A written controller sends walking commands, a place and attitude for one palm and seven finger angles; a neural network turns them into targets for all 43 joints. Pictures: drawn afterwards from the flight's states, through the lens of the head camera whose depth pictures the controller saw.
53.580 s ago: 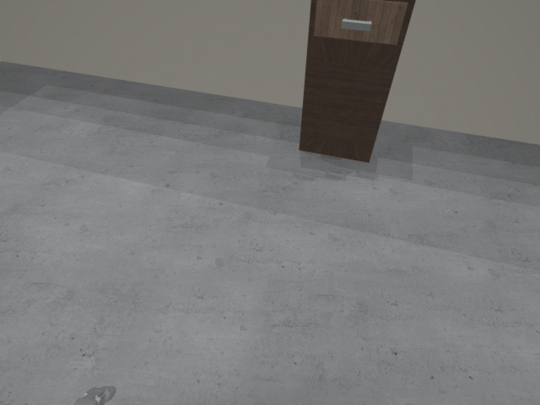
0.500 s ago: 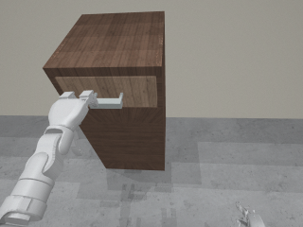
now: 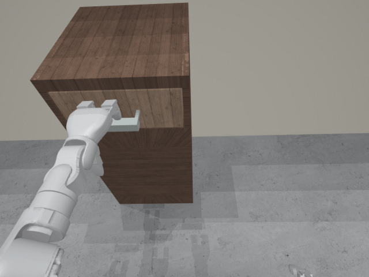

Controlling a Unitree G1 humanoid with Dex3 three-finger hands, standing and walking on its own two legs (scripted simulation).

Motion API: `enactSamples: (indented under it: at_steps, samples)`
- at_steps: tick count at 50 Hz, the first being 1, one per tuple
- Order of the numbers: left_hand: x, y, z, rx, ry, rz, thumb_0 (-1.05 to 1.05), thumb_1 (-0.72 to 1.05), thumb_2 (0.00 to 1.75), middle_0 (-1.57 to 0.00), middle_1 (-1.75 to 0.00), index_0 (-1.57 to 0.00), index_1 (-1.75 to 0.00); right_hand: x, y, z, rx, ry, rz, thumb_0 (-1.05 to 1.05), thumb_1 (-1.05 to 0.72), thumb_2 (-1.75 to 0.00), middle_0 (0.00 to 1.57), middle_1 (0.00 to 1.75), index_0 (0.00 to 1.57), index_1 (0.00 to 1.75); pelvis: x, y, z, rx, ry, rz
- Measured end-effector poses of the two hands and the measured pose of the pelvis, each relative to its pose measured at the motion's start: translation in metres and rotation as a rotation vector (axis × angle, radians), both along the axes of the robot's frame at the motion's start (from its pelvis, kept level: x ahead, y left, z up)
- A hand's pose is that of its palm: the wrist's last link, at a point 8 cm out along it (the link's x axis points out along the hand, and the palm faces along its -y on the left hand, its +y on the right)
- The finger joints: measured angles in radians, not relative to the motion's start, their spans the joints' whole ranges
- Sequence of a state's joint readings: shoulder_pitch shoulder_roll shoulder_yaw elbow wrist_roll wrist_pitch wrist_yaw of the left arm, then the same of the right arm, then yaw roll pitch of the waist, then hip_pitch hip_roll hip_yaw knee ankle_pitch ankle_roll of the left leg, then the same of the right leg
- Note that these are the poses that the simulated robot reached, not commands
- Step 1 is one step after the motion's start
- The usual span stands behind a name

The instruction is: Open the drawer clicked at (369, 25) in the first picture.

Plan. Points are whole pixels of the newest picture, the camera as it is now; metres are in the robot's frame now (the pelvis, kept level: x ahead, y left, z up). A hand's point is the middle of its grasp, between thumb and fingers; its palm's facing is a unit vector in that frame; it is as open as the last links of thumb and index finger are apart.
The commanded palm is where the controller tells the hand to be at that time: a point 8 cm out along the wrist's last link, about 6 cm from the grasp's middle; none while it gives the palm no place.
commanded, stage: move the hooked fingers above the handle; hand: left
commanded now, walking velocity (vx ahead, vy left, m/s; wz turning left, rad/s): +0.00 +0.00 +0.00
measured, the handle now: (119, 119) +0.53 +0.23 -0.01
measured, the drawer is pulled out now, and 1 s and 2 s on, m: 0.00 0.00 0.00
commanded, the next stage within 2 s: none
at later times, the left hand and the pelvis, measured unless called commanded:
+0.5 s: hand (112, 122) +0.46 +0.22 +0.05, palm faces -0.05 -0.02 -1.00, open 13.8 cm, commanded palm +0.45 +0.23 +0.11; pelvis +0.00 -0.01 -0.01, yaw +0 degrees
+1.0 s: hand (108, 117) +0.47 +0.23 +0.06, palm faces +0.04 -0.04 -1.00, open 13.8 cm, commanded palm +0.46 +0.24 +0.11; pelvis +0.00 +0.01 -0.01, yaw -1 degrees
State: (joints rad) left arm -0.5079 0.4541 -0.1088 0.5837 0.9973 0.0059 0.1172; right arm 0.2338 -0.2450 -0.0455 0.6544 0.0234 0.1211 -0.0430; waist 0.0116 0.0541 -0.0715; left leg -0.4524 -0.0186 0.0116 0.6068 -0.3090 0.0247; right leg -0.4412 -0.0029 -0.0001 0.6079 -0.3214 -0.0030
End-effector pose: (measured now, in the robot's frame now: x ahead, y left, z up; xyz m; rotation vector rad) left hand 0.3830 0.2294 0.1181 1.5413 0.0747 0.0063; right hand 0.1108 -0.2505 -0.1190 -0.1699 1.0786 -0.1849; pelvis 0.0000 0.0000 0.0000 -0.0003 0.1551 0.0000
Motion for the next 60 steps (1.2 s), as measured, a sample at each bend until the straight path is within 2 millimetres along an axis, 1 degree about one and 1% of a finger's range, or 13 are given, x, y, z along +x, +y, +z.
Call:
enactSamples:
  at_steps: [6,11,16,21,27,32,36,39,42,47,52,56,60]
  samples:
    - [0.018,-0.013,0.001,-0.007,-0.026,-0.060,-0.01,-0.49,0.30,-0.32,-1.20,-0.32,-1.20,-0.013,-0.004,-0.003,-0.011,0.028,-0.021,0.01,-0.90,-0.90,0.20,0.30,0.20,0.30,-0.001,0.000,-0.003,0.000,0.018,-0.004]
    - [0.030,-0.007,0.000,0.009,-0.047,-0.017,0.00,-0.49,0.30,-0.32,-1.20,-0.32,-1.20,-0.030,-0.008,-0.008,-0.007,0.069,-0.044,0.01,-0.90,-0.90,0.20,0.30,0.20,0.30,-0.002,-0.001,-0.005,0.000,0.040,-0.012]
    - [0.037,0.002,-0.007,0.038,-0.002,0.038,0.00,-0.49,0.30,-0.32,-1.20,-0.31,-1.20,-0.050,-0.013,-0.011,-0.009,0.122,-0.067,0.01,-0.90,-0.90,0.20,0.30,0.20,0.30,-0.002,-0.003,-0.005,-0.001,0.057,-0.011]
    - [0.046,-0.003,-0.012,0.023,0.033,0.008,-0.01,-0.49,0.30,-0.32,-1.20,-0.31,-1.20,-0.069,-0.021,-0.010,-0.036,0.169,-0.091,0.01,-0.90,-0.90,0.20,0.30,0.20,0.30,-0.003,-0.005,-0.006,-0.005,0.067,-0.005]
    - [0.064,-0.012,-0.008,0.001,-0.015,-0.040,-0.01,-0.49,0.30,-0.32,-1.20,-0.32,-1.20,-0.089,-0.030,-0.007,-0.071,0.201,-0.128,0.01,-0.90,-0.90,0.20,0.30,0.20,0.30,-0.004,-0.006,-0.009,-0.009,0.094,-0.010]
    - [0.077,-0.001,-0.009,0.015,-0.024,0.025,0.00,-0.49,0.30,-0.32,-1.20,-0.31,-1.20,-0.103,-0.031,-0.007,-0.074,0.226,-0.153,0.01,-0.90,-0.90,0.20,0.30,0.20,0.30,-0.005,-0.004,-0.011,-0.010,0.121,-0.022]
    - [0.077,0.011,-0.016,0.023,0.018,0.065,0.00,-0.49,0.31,-0.32,-1.20,-0.31,-1.20,-0.112,-0.027,-0.008,-0.065,0.248,-0.169,0.01,-0.90,-0.90,0.20,0.30,0.20,0.30,-0.003,-0.002,-0.011,-0.011,0.132,-0.033]
    - [0.071,0.013,-0.021,0.013,0.051,0.045,0.00,-0.48,0.31,-0.32,-1.20,-0.31,-1.20,-0.115,-0.023,-0.007,-0.060,0.263,-0.171,0.01,-0.90,-0.90,0.20,0.30,0.20,0.30,-0.001,0.001,-0.010,-0.014,0.126,-0.034]
    - [0.065,0.009,-0.024,-0.001,0.055,-0.009,-0.01,-0.49,0.31,-0.32,-1.20,-0.31,-1.20,-0.113,-0.018,-0.007,-0.060,0.268,-0.164,0.01,-0.90,-0.90,0.20,0.30,0.20,0.30,0.000,0.003,-0.009,-0.017,0.117,-0.027]
    - [0.063,0.001,-0.016,-0.013,-0.032,-0.080,-0.01,-0.49,0.30,-0.32,-1.20,-0.32,-1.20,-0.102,-0.013,-0.008,-0.062,0.246,-0.142,0.01,-0.90,-0.90,0.20,0.30,0.20,0.30,-0.001,0.007,-0.011,-0.022,0.113,-0.013]
    - [0.071,0.009,-0.007,0.009,-0.089,-0.001,0.00,-0.49,0.30,-0.32,-1.20,-0.32,-1.20,-0.088,-0.007,-0.011,-0.045,0.207,-0.123,0.01,-0.90,-0.90,0.20,0.30,0.20,0.30,-0.004,0.010,-0.013,-0.022,0.122,-0.012]
    - [0.075,0.016,-0.010,0.040,-0.025,0.079,0.00,-0.49,0.30,-0.32,-1.20,-0.31,-1.20,-0.083,-0.003,-0.013,-0.026,0.191,-0.117,0.01,-0.90,-0.90,0.20,0.30,0.20,0.30,-0.005,0.012,-0.012,-0.021,0.126,-0.016]
    - [0.074,0.008,-0.018,0.023,0.055,0.052,-0.01,-0.49,0.31,-0.32,-1.20,-0.31,-1.20,-0.083,-0.001,-0.011,-0.028,0.194,-0.118,0.01,-0.90,-0.90,0.20,0.30,0.20,0.30,-0.002,0.012,-0.010,-0.021,0.119,-0.015]
